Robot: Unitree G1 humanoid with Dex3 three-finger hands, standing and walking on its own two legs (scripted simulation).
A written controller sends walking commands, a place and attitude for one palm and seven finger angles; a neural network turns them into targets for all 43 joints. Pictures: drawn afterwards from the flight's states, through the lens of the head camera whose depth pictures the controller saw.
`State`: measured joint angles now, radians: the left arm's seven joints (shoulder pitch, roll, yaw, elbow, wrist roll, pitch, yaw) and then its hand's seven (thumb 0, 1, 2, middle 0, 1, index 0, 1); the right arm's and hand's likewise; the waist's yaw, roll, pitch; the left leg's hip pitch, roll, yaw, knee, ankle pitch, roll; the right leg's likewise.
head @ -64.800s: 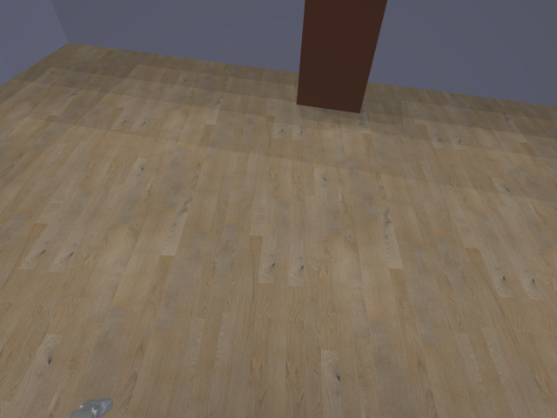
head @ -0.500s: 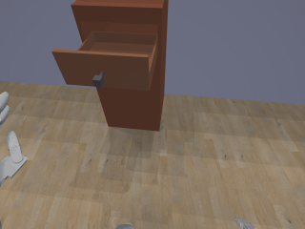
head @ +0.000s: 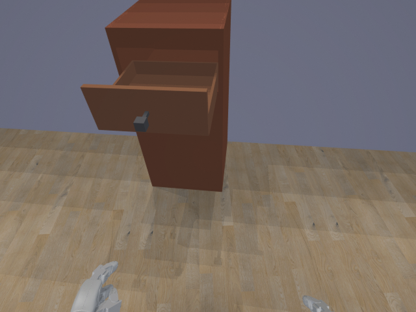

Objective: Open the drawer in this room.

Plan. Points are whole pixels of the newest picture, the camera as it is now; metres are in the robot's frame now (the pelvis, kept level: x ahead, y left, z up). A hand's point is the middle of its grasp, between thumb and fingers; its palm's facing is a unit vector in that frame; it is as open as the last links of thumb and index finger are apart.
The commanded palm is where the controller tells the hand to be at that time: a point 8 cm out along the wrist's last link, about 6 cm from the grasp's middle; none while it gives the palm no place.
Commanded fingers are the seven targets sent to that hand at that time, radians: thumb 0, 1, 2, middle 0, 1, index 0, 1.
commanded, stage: let the arm hang, fingers relaxed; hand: left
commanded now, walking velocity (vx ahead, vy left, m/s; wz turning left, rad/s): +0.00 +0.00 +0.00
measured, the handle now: (143, 120) +0.65 +0.22 +0.02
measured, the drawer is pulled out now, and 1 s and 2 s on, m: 0.30 0.30 0.30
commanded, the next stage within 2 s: look to check the result in 0.90 s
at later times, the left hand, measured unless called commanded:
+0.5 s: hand out of the picture +0.00 +0.21 -0.15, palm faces +0.00 -0.97 -0.23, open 7.3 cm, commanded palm none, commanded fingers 0.00 0.90 0.90 -0.20 -0.30 -0.20 -0.30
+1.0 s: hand out of the picture +0.02 +0.18 -0.15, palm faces -0.02 -0.98 -0.19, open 7.3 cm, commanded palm none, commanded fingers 0.00 0.90 0.90 -0.20 -0.30 -0.20 -0.30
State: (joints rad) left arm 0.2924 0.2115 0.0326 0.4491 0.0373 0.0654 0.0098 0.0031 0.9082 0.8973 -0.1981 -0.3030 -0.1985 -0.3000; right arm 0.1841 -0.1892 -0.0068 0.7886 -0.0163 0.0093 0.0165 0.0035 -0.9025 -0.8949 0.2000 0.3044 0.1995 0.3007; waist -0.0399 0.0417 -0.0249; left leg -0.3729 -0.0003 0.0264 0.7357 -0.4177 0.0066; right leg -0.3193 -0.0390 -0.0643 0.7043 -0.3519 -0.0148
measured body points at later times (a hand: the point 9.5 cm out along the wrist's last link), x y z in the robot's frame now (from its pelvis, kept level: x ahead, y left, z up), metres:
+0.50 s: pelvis +0.01 +0.02 +0.02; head +0.03 +0.02 +0.47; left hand +0.00 +0.26 -0.13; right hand +0.01 -0.20 -0.14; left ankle +0.04 +0.12 -0.72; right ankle +0.02 -0.11 -0.72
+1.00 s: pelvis +0.02 +0.01 +0.03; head +0.04 +0.01 +0.47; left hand +0.02 +0.24 -0.14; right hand -0.02 -0.19 -0.14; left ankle +0.04 +0.12 -0.72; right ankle +0.02 -0.11 -0.72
